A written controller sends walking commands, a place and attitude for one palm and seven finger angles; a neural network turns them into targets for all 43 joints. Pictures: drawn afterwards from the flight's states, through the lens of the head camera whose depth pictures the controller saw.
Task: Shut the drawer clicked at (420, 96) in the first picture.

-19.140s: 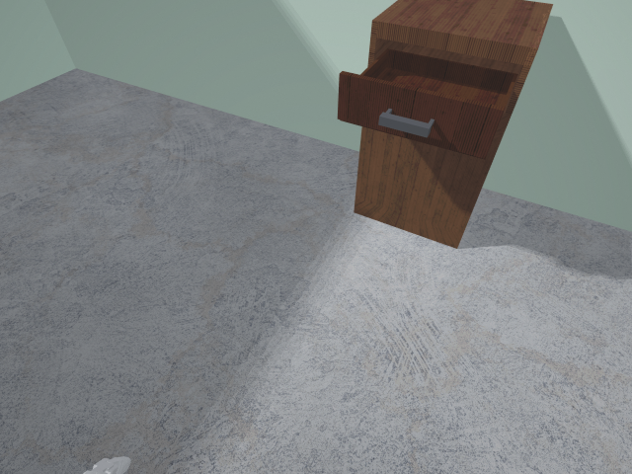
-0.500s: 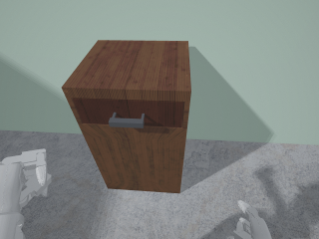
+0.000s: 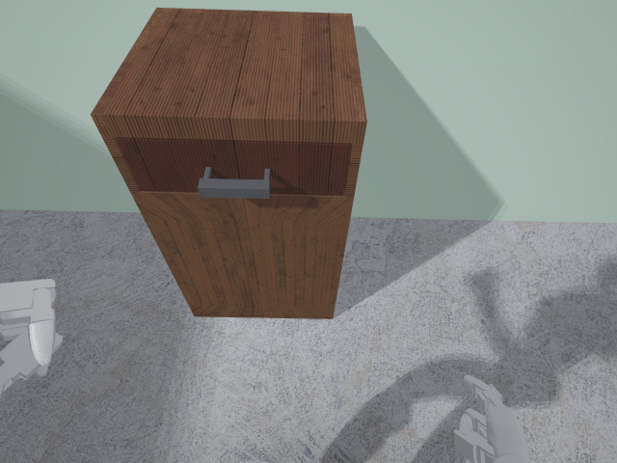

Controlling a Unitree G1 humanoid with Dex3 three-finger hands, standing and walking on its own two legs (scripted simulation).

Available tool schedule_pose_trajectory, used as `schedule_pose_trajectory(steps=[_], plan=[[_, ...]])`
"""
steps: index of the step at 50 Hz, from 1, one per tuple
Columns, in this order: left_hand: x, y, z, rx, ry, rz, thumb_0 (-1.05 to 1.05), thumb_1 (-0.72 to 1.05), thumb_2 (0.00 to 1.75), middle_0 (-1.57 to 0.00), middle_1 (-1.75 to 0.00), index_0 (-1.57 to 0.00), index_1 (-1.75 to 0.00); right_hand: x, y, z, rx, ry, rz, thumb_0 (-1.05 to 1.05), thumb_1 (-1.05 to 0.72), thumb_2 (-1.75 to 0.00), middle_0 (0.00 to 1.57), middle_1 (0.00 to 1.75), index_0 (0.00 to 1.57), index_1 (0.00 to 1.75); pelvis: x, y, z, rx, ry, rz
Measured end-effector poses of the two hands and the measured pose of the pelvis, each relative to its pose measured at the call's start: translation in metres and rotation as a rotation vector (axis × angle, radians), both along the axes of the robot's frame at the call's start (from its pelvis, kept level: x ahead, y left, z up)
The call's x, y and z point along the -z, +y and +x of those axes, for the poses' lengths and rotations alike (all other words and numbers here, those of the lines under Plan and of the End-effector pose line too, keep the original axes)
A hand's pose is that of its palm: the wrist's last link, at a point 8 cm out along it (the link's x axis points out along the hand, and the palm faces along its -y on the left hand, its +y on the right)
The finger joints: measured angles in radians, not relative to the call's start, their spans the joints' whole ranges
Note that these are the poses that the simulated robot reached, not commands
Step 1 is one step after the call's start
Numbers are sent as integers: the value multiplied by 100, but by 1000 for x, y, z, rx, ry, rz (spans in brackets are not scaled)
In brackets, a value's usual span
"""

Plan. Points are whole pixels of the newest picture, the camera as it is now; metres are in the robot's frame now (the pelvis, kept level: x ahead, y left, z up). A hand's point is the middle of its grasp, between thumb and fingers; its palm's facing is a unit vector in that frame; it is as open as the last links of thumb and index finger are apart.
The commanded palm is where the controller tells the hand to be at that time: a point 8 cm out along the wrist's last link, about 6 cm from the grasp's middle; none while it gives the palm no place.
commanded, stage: step back with the hand held close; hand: left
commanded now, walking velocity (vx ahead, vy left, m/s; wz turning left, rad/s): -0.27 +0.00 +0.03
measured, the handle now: (236, 180) +0.61 +0.19 -0.06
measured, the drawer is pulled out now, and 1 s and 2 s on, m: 0.00 0.00 0.00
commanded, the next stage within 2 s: stop stepping back and stand still in 0.70 s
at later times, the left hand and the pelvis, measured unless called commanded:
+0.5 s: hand out of the picture +0.12 +0.27 +0.17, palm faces +0.39 -0.80 -0.46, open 3.3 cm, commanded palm +0.03 +0.30 +0.18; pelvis -0.08 +0.01 -0.01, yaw +3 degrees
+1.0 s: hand out of the picture -0.01 +0.25 +0.17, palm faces +0.32 -0.81 -0.49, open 3.3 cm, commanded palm -0.06 +0.29 +0.18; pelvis -0.19 +0.01 -0.01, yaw +0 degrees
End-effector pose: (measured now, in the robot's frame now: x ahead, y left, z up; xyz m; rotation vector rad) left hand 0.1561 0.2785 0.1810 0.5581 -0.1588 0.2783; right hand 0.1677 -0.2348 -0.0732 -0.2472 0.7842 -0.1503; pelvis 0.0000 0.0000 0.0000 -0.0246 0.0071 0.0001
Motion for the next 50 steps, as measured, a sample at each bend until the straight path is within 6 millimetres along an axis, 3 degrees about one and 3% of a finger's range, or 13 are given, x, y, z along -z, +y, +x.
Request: schedule_pose_trajectory(steps=[7,13,20,27,34,40,43,46,50], plan=[[0,5,-34,-30,-50,30,2,89,90,-140,-160,-140,-160,1,11,-17,-22,-79,24,1,-90,-89,20,30,21,30,8,2,-29,-8,-14,-7],[6,3,-61,-46,-80,-7,2,89,90,-140,-160,-140,-160,6,10,-43,-39,-63,9,1,-90,-89,20,30,21,30,11,1,-49,-21,-16,-19],[9,11,-70,8,-159,-46,2,88,90,-141,-160,-141,-160,7,4,-83,11,-8,-62,1,-90,-89,20,30,21,30,15,13,-68,-18,-30,-41],[-14,28,-90,-1,-197,48,2,88,90,-141,-160,-141,-160,-1,16,-111,-4,9,-43,1,-90,-89,20,30,21,30,5,11,-89,-55,31,-84],[0,7,-123,59,-144,32,2,89,90,-140,-160,-141,-160,13,23,-119,-66,-31,3,1,-90,-89,20,30,21,30,17,5,-124,30,95,-26],[-2,-3,-132,149,-200,6,2,88,90,-141,-160,-141,-160,20,21,-151,-2,-30,4,1,-90,-89,20,30,21,30,21,10,-144,38,7,-44],[-4,-1,-140,158,-218,14,2,88,90,-141,-160,-141,-160,16,17,-169,7,-63,5,1,-90,-89,20,30,21,30,22,7,-166,30,-10,-37],[-8,2,-165,130,-182,49,2,88,90,-141,-160,-141,-160,13,13,-190,5,-70,13,1,-90,-89,20,30,21,30,21,4,-187,-29,-15,-50],[-9,14,-207,53,-128,32,2,88,90,-140,-160,-141,-160,9,4,-221,49,17,4,1,-90,-89,20,30,21,30,11,9,-189,3,17,-1]])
